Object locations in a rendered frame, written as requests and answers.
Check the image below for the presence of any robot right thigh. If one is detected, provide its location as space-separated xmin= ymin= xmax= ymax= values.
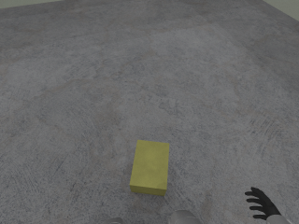
xmin=168 ymin=210 xmax=202 ymax=224

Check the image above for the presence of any right robot forearm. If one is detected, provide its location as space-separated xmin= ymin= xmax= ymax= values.
xmin=266 ymin=215 xmax=292 ymax=224

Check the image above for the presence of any carton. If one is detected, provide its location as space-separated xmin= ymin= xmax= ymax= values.
xmin=129 ymin=139 xmax=170 ymax=196

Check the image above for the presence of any right robot hand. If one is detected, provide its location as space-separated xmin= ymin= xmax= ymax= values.
xmin=245 ymin=187 xmax=281 ymax=220

